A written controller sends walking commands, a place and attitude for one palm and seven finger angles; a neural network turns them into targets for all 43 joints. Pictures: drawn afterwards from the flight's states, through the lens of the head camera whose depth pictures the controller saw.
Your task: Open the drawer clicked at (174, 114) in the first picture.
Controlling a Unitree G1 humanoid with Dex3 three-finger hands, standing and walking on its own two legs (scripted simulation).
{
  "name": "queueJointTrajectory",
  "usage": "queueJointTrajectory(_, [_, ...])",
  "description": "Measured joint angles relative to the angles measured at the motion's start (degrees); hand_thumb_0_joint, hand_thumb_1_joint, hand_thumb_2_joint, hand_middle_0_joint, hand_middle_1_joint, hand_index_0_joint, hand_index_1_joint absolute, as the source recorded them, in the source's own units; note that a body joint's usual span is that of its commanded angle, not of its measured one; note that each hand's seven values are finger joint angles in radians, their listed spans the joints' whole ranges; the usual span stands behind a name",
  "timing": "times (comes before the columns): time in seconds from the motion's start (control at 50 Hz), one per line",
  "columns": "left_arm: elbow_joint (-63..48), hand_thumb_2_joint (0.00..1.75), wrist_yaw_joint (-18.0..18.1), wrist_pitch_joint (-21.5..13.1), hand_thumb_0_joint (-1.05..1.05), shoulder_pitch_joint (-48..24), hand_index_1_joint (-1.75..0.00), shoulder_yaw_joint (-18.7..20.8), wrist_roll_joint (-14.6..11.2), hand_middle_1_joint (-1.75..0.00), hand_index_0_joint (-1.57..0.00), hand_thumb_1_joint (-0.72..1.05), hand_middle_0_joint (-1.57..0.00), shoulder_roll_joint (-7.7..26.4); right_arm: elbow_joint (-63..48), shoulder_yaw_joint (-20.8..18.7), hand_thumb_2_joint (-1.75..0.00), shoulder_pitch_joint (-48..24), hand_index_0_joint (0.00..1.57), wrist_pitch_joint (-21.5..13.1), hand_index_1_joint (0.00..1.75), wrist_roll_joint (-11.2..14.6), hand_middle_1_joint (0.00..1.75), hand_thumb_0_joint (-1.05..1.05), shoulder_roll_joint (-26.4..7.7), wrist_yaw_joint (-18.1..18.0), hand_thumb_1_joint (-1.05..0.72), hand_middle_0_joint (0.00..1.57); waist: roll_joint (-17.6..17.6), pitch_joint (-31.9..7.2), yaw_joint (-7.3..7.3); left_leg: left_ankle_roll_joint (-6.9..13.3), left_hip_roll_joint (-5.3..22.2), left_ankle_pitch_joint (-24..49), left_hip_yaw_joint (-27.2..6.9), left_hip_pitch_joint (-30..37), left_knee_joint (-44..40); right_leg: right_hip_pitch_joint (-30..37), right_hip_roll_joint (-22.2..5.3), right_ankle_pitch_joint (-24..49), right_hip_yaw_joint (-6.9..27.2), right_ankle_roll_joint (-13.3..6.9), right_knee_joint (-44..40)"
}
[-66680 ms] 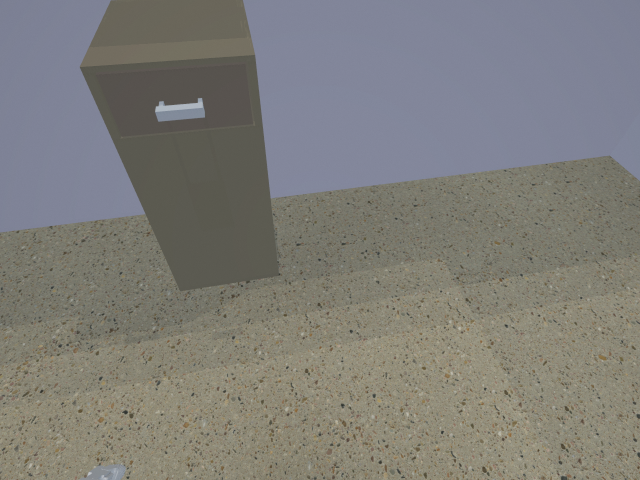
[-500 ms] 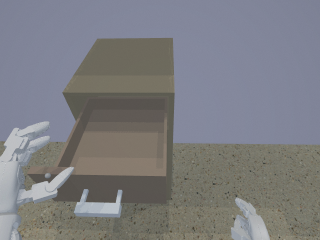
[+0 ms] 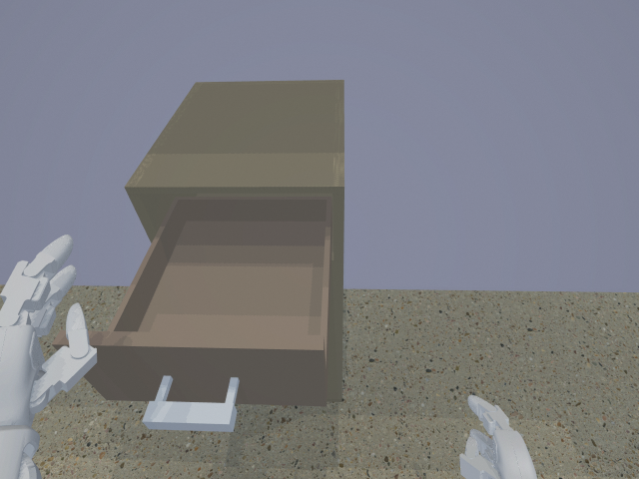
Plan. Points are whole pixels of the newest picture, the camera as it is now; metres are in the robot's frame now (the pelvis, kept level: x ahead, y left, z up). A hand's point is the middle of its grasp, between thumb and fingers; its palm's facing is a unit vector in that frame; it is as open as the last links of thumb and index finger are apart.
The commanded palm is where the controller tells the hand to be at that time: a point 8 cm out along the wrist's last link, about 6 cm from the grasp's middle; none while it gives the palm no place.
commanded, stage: step back with the hand held close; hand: left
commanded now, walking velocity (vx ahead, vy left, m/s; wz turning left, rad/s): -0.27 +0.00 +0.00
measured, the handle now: (195, 399) +0.22 +0.19 -0.01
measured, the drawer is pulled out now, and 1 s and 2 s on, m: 0.29 0.29 0.29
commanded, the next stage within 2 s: stop stepping back and stand still in 1.46 s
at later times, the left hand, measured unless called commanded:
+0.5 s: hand (44, 387) +0.15 +0.26 +0.16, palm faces +0.33 -0.81 -0.48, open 7.4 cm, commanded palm +0.09 +0.30 +0.18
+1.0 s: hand (12, 429) +0.11 +0.26 +0.17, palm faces +0.35 -0.82 -0.46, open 7.4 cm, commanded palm +0.04 +0.30 +0.18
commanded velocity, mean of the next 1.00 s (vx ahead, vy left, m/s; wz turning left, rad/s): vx -0.30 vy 0.00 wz -0.03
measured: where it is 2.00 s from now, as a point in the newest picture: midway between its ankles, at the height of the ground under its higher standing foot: outside the picture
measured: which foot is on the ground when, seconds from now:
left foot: down 0.00-1.00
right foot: down 0.00-1.00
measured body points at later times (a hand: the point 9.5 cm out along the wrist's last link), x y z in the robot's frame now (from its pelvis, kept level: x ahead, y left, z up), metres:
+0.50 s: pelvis -0.04 +0.02 -0.01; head -0.02 +0.02 +0.44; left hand +0.13 +0.30 +0.19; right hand +0.16 -0.22 -0.08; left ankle -0.02 +0.11 -0.74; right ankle -0.02 -0.07 -0.74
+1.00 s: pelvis -0.09 +0.02 -0.02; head -0.06 +0.04 +0.43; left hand +0.09 +0.30 +0.19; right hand +0.10 -0.21 -0.09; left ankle -0.02 +0.11 -0.74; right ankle -0.05 -0.08 -0.74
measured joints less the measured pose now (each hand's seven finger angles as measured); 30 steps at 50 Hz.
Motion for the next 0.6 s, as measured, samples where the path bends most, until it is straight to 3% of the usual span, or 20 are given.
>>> queueJointTrajectory(0.14, [-1.38, 0.90, -0.18, -4.46, 0.01, 0.28, -0.30, 3.59, 0.51, -0.31, -0.21, 0.89, -0.21, 0.92, -1.52, -0.91, -0.90, 0.67, 0.21, 1.21, 0.30, 0.14, 0.30, 0.01, -1.12, 1.03, -0.90, 0.20, 0.32, 0.05, -2.09, -0.10, 0.37, -0.20, -0.83, -4.62, 2.76, -2.57, 0.32, 0.83, -2.00, -0.32, -0.73])
queueJointTrajectory(0.24, [-3.67, 0.90, -0.24, -5.42, 0.01, 3.82, -0.30, 3.15, 1.03, -0.30, -0.21, 0.89, -0.21, 0.88, -1.60, -2.51, -0.90, 0.27, 0.21, 3.42, 0.30, 0.42, 0.30, 0.01, -2.21, 0.99, -0.90, 0.20, -0.36, 0.04, -3.15, 0.52, -0.06, 0.12, 0.45, -7.23, 3.30, -5.72, -0.53, 0.41, -2.30, 0.25, 1.25])
queueJointTrajectory(0.44, [-7.16, 0.90, 0.73, -3.36, 0.01, 6.21, -0.30, 4.44, 1.13, -0.30, -0.21, 0.89, -0.21, 4.05, -3.55, -2.78, -0.90, -0.62, 0.20, 4.94, 0.30, 0.28, 0.30, 0.01, -1.61, -0.15, -0.91, 0.20, -2.98, 0.14, -3.01, 1.37, -1.20, 2.04, 1.92, -10.30, 3.53, -10.16, -1.85, 1.07, -1.24, 1.48, 4.22])
queueJointTrajectory(0.6, [-8.90, 0.90, 1.26, -4.10, 0.01, 5.34, -0.30, 5.20, 1.67, -0.30, -0.21, 0.89, -0.21, 4.08, -4.91, -1.16, -0.90, -0.88, 0.21, 4.03, 0.30, -0.06, 0.30, 0.01, -0.37, 0.38, -0.90, 0.20, -3.62, -0.73, -2.70, 1.62, -1.07, 2.94, 2.38, -13.58, 5.60, -13.14, -1.73, 2.45, -1.14, 1.76, 5.53])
